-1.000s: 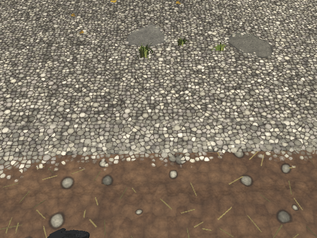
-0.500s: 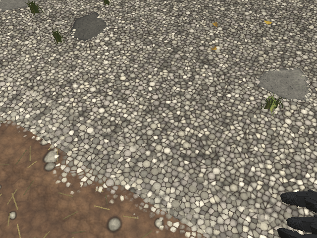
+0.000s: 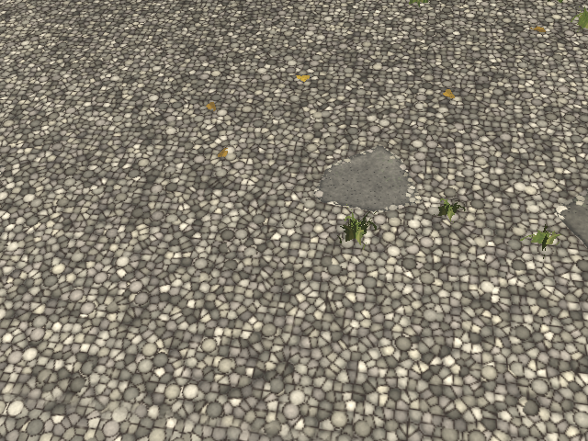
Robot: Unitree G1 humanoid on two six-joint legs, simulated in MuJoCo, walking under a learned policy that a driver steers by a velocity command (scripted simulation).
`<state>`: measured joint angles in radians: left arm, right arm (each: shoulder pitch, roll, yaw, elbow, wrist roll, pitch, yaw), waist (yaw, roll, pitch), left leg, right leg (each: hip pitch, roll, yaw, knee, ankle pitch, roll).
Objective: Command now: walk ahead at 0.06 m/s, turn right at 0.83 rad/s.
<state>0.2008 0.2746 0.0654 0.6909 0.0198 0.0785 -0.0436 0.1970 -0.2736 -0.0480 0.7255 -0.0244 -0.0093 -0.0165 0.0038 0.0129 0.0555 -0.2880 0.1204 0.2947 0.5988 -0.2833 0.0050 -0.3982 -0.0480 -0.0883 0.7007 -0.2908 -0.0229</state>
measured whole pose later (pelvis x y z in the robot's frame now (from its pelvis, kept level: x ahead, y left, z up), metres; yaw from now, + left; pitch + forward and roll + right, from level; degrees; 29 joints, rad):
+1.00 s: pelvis +0.04 +0.01 +0.02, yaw -26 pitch -2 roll +0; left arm 0.20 0.24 0.00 0.84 0.01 0.02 0.02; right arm 0.22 -0.24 -0.02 0.83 -0.01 0.02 -0.01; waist -0.02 0.01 0.04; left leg -0.19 -0.04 -0.01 0.42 -0.21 0.03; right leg -0.11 0.05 0.08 0.42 -0.28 -0.02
